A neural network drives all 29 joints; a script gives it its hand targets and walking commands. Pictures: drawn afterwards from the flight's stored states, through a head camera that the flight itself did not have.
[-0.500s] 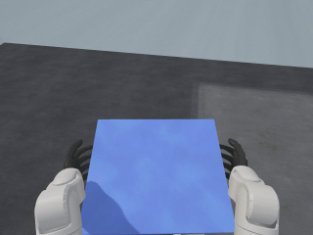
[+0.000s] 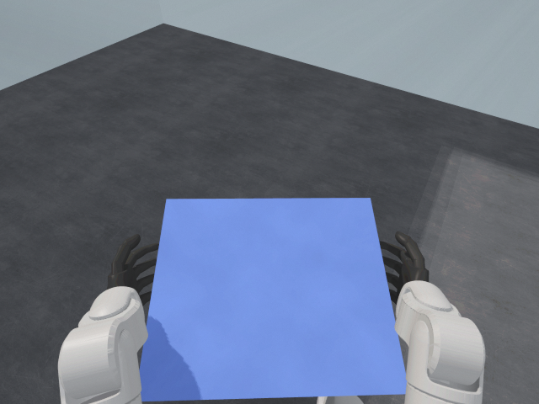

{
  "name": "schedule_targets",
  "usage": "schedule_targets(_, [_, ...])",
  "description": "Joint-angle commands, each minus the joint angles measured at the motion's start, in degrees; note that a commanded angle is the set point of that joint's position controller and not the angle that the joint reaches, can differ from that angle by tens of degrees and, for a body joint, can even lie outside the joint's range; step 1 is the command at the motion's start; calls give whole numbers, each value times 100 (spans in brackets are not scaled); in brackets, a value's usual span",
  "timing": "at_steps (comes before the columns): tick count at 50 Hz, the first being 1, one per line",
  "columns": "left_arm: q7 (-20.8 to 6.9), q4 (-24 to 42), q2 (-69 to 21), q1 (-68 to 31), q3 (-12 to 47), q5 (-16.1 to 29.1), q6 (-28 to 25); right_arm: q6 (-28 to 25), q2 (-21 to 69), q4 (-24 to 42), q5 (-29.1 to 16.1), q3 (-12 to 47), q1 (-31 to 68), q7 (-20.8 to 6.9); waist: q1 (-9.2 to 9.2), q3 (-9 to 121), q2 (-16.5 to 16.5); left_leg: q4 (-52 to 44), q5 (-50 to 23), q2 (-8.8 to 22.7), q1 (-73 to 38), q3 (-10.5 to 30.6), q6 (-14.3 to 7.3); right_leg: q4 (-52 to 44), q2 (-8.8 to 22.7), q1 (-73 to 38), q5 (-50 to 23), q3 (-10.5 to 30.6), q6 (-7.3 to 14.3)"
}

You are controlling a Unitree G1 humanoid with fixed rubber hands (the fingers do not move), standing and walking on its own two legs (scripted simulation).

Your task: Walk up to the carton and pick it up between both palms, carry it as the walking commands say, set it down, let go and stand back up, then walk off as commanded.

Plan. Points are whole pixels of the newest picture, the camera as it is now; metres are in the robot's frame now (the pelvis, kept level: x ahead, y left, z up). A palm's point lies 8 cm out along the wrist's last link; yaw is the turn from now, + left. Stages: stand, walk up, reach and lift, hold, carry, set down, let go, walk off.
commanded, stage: carry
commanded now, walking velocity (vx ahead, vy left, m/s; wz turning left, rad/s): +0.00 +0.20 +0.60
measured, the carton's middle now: (269, 300) +0.26 +0.00 +0.02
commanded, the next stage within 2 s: none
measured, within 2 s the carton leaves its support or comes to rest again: neither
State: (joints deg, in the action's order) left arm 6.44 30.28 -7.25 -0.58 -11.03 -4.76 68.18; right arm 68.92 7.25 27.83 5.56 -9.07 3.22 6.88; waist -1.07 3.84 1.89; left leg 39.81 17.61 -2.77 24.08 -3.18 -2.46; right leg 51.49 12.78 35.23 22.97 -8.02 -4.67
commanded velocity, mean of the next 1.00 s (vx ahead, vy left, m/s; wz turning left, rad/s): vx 0.00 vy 0.17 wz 0.50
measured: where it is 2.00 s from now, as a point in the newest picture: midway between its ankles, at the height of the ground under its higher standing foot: outside the picture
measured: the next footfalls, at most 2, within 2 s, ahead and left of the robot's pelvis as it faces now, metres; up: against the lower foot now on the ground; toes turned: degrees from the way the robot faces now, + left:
right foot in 0.20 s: +0.01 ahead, -0.06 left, +0.00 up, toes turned -1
left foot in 0.48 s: -0.08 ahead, +0.26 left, +0.00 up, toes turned +22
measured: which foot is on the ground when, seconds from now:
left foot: down 0.00-0.22, up 0.24-0.46, down 0.48-0.74, up 0.76-0.94, down 0.96-1.00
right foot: up 0.00-0.18, down 0.20-0.48, up 0.50-0.68, down 0.70-0.96, up 0.98-1.00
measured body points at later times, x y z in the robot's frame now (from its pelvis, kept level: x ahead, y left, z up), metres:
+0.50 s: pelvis -0.11 +0.11 +0.00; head -0.10 +0.10 +0.45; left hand +0.08 +0.36 +0.10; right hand +0.19 +0.00 +0.09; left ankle -0.12 +0.24 -0.72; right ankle -0.03 -0.06 -0.71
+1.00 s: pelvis -0.22 +0.21 +0.00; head -0.21 +0.21 +0.45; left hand -0.12 +0.50 +0.09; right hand +0.10 +0.20 +0.09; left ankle -0.27 +0.32 -0.72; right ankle -0.11 +0.07 -0.71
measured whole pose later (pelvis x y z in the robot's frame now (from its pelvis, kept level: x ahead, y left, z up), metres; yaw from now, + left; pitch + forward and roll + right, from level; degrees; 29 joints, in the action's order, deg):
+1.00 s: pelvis -0.22 +0.21 +0.00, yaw +36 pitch +4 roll +2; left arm 6.8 34.6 -7.2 -0.7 -10.4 -3.1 67.3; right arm 68.2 7.3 33.5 4.6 -9.2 2.9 7.0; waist -1.3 2.1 1.9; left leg 38.2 14.6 0.0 24.8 -4.9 0.2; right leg 46.7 17.3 26.9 24.2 -9.5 -6.6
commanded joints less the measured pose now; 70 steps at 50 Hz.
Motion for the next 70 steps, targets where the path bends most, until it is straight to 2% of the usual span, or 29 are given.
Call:
schedule_targets(1, [-1276, 651, -4848, -3023, 4835, 2245, 69, 77, 4787, 448, -2184, 4244, 2797, -1324, 109, 1083, -1065, -1999, -532, 1451, -249, 2182, -873, 1858, -408, 259, 285, 536, -107])
schedule_targets(6, [-1338, 830, -4812, -3028, 4932, 2386, 39, -31, 4749, 704, -2204, 4387, 2613, -1285, 47, 1650, -1030, -1319, -2114, 1368, -1057, 2086, -1015, 650, -660, -148, 469, 443, -23])
schedule_targets(9, [-1341, 831, -4607, -2997, 4757, 2395, 71, 27, 4636, 538, -2138, 4351, 2303, -1206, 1, 1714, -967, -1791, -1527, 1460, -679, 2708, -923, -1077, -1049, -1276, 765, 444, 158])
schedule_targets(10, [-1366, 528, -4658, -2713, 4729, 2384, 104, 55, 4457, 549, -2045, 4290, 2122, -1182, 84, 1786, -980, -1947, -894, 1224, -215, 2254, -575, -2082, -1093, -2195, 415, 169, 220])
schedule_targets(11, [-1360, 523, -4721, -2575, 4636, 2251, 58, 35, 4536, 958, -2192, 4564, 2541, -1201, 232, 1686, -143, -1772, -108, 453, 1113, 1351, 431, -3026, -295, -3315, 326, 795, 618])
schedule_targets(12, [-1385, 656, -4798, -2745, 4538, 2274, -50, 44, 4677, 1175, -2279, 4703, 2652, -1263, 277, 1476, 2753, 1364, 1315, -486, 1698, 293, 525, -4012, 2030, -2763, -87, 3266, 1524])
schedule_targets(13, [-1375, 777, -4955, -2933, 4516, 2256, -81, 18, 4908, 1418, -2372, 4791, 3327, -1264, 141, 1148, 2063, 2497, 1313, 154, 1894, 315, 351, -4101, 2570, -2223, -680, 3153, 1653])
schedule_targets(14, [-1354, 793, -4978, -2763, 4482, 2258, -117, -29, 4912, 1458, -2481, 4805, 3299, -1255, 154, 1214, 1101, 2966, 1014, 379, 1726, 593, 320, -3816, 2255, -2154, -959, 2594, 1565])
schedule_targets(16, [-1335, 715, -4823, -2816, 4414, 2179, -113, -26, 4751, 1243, -2476, 4819, 3128, -1248, 104, 1211, 469, 2314, 538, 686, 1293, 543, 363, -3000, 1582, -2390, -2622, 1161, 1063])
schedule_targets(21, [-1158, 924, -4319, -2444, 4496, 2140, -15, 111, 4394, 971, -2351, 4580, 2396, -1250, 177, 1516, 1401, 68, 813, 201, 177, -356, 432, -2377, 1398, -2434, -3464, 338, 659])
schedule_targets(23, [-1142, 740, -4341, -2161, 4449, 2064, 86, 169, 4384, 875, -2326, 4554, 2302, -1254, 95, 1622, 905, -1026, 366, -16, -755, -250, 361, -1506, 1136, -1843, -2576, -13, 282])
schedule_targets(24, [-1109, 884, -4284, -2363, 4469, 2070, 99, 192, 4510, 645, -2350, 4517, 2142, -1252, 7, 1835, 149, -1582, -781, 526, -1474, 574, 140, -579, 808, -1434, -2234, -194, -32])
schedule_targets(25, [-1093, 776, -4385, -2356, 4515, 2062, 161, 198, 4344, 574, -2218, 4361, 2009, -1264, 11, 1520, -1849, -1765, -2735, 1692, -2252, 2155, -402, 563, -213, 555, 1321, -481, -397])
schedule_targets(26, [-1128, 710, -4333, -2341, 4497, 2091, 160, 219, 4471, 407, -2248, 4324, 2170, -1257, 48, 1845, -1946, -1142, -4515, 1980, -2282, 2227, -903, 1297, -293, 532, 1711, 0, -344])
schedule_targets(28, [-1250, 595, -4693, -3018, 4775, 2358, 163, 134, 4525, 297, -2031, 4113, 2317, -1229, 54, 1564, -1058, -1129, -3424, 1660, -1336, 2102, -983, 1824, -315, 449, 1136, 337, -245])
schedule_targets(35, [-1406, 1104, -4979, -3046, 4930, 2596, -70, -163, 4805, 1052, -2137, 4439, 2341, -1203, 32, 2114, -1304, -1781, -995, 1346, -302, 2009, -667, -935, -780, -1788, 436, 280, 286])
schedule_targets(36, [-1431, 1206, -4897, -3030, 4859, 2547, -110, -149, 4784, 1107, -2183, 4547, 2455, -1169, 150, 1987, -674, -1711, -625, 960, 529, 1617, -78, -2309, -709, -2821, 254, 218, 455])
schedule_targets(37, [-1445, 1083, -4976, -2856, 4722, 2472, -184, -129, 4878, 1417, -2284, 4809, 2799, -1202, 298, 1817, 1891, 49, 757, -94, 1753, 373, 510, -3799, 1078, -3379, 242, 2224, 1096])
schedule_targets(38, [-1463, 919, -5079, -2629, 4553, 2402, -223, -151, 4886, 1848, -2373, 4998, 3224, -1202, 191, 1540, 3163, 2323, 1636, -112, 2125, 27, 438, -4065, 2717, -2945, -1503, 3477, 1728])
schedule_targets(39, [-1397, 1035, -4933, -2594, 4499, 2362, -207, -124, 4903, 1539, -2348, 4844, 2958, -1207, 155, 1440, 1834, 3131, 1240, 440, 1883, 599, 312, -3786, 2510, -2629, -1884, 2852, 1673])
schedule_targets(41, [-1364, 1263, -4868, -2759, 4625, 2339, -297, -188, 4826, 1494, -2448, 4845, 2788, -1238, 136, 1421, 517, 2429, 788, 748, 1599, 641, 427, -2811, 1934, -2941, -3585, 1337, 1209])
schedule_targets(45, [-1240, 978, -4527, -2342, 4511, 2216, -143, -29, 4589, 1242, -2387, 4792, 2464, -1227, 188, 1519, 1495, 448, 811, 164, 201, -481, 474, -2284, 1171, -2683, -4176, 69, 665])
schedule_targets(47, [-1185, 982, -4315, -2166, 4538, 2167, 4, 89, 4420, 1022, -2334, 4642, 2126, -1226, 94, 1725, 1072, -815, -15, 6, -729, -493, 396, -1511, 932, -2325, -3286, -196, 332])
schedule_targets(48, [-1124, 1105, -4235, -2121, 4637, 2170, 38, 137, 4332, 775, -2222, 4464, 1618, -1218, 21, 1980, 189, -1499, -859, 410, -1634, 40, 365, -816, 668, -1820, -2816, -317, 11])
schedule_targets(50, [-1126, 1104, -4083, -2475, 4733, 2203, 165, 192, 4150, 380, -2103, 4207, 1554, -1200, 11, 1850, -2445, -1190, -5730, 2502, -2793, 2450, -718, 1033, -420, 459, 1715, -227, -381])
schedule_targets(52, [-1217, 886, -4325, -2588, 4868, 2318, 193, 138, 4294, 555, -2003, 4166, 1801, -1206, 48, 1810, -1272, -1039, -4857, 2078, -2110, 1789, -868, 1693, -302, 265, 1299, 331, -245])
schedule_targets(61, [-1430, 1114, -4795, -3431, 4979, 2649, -13, -165, 4742, 924, -2044, 4341, 2424, -1159, 33, 1806, -1151, -2010, -1733, 1991, -1074, 1720, -544, -1056, -765, -1426, 380, 373, 278])
schedule_targets(65, [-1475, 627, -4896, -2893, 4561, 2429, -113, -103, 4712, 1374, -2273, 4770, 2768, -1190, 82, 1626, 1079, -1102, -609, 857, -535, 531, 482, -3160, 353, -2328, -859, 1561, 805])
schedule_targets(70, [-1259, 620, -4491, -2723, 4467, 2243, -12, 103, 4357, 909, -2270, 4596, 2454, -1172, 69, 1750, 42, -1645, -1536, 1203, -1290, 963, 345, -2517, -260, -2037, -795, 564, 393])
